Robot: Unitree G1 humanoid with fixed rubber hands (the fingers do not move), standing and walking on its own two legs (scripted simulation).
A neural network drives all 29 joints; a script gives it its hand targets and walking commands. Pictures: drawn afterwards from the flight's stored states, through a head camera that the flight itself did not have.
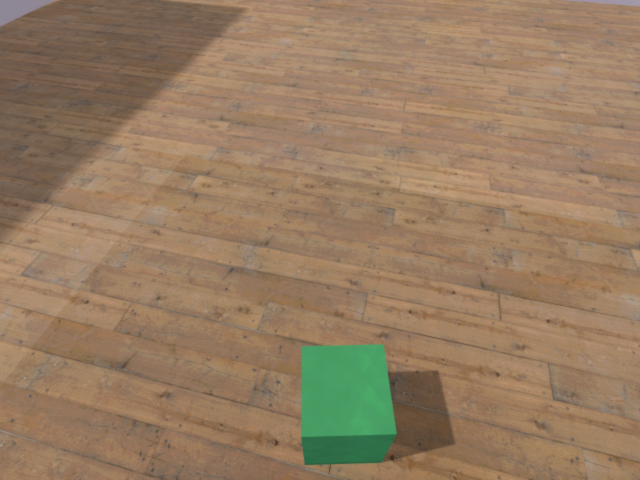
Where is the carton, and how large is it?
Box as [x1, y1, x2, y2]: [301, 344, 396, 464]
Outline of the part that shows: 383,344 302,346 301,438 305,464 381,462 396,434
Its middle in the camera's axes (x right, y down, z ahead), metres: +0.06 +0.45 +1.07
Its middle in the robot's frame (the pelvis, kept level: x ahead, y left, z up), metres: +0.42 -0.03 -0.63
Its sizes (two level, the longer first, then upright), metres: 0.224 0.220 0.290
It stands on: the floor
